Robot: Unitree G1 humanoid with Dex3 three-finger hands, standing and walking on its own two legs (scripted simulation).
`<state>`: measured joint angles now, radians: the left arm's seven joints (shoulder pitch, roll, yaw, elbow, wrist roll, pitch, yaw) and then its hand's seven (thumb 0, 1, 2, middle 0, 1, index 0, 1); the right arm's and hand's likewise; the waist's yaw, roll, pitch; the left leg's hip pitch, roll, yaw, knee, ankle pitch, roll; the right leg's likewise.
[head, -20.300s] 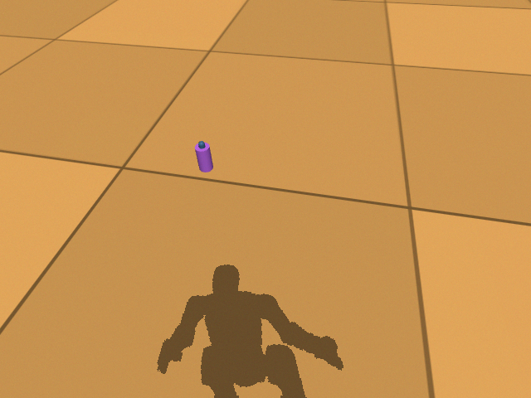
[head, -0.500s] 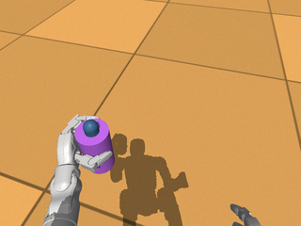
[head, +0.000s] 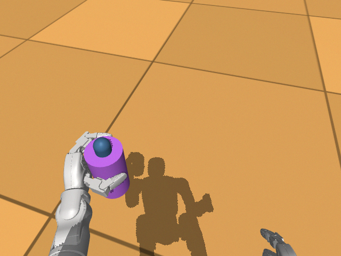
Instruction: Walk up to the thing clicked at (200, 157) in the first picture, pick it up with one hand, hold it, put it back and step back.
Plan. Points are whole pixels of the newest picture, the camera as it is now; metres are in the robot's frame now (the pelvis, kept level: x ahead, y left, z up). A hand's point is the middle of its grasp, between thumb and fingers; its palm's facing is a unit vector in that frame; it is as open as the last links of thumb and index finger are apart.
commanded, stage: crouch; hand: left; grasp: from the side
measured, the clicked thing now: (108, 165) +0.33 +0.16 +0.05
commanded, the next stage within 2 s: lower in 1.98 s
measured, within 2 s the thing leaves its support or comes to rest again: neither
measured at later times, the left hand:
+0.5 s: hand (111, 178) +0.34 +0.18 -0.05, palm faces +0.16 -0.99 +0.01, open 11.1 cm
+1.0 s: hand (123, 202) +0.37 +0.20 -0.30, palm faces +0.15 -0.99 -0.01, open 11.1 cm
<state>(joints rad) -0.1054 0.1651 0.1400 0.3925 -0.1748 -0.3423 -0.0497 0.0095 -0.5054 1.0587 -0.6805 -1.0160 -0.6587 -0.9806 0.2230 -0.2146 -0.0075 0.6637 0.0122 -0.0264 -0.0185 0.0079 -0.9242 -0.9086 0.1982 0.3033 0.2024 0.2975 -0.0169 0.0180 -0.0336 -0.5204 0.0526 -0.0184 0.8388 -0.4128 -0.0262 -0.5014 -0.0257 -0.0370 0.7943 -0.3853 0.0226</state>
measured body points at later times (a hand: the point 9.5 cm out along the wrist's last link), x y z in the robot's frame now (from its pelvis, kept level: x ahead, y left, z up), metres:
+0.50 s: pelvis -0.01 +0.00 -0.05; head +0.09 +0.02 +0.38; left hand +0.33 +0.23 -0.05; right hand +0.12 -0.25 -0.17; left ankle +0.01 +0.13 -0.70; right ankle +0.01 -0.14 -0.70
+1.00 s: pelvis -0.07 +0.00 -0.27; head +0.12 +0.03 +0.14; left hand +0.35 +0.25 -0.30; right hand +0.05 -0.26 -0.40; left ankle +0.01 +0.13 -0.70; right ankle +0.01 -0.14 -0.70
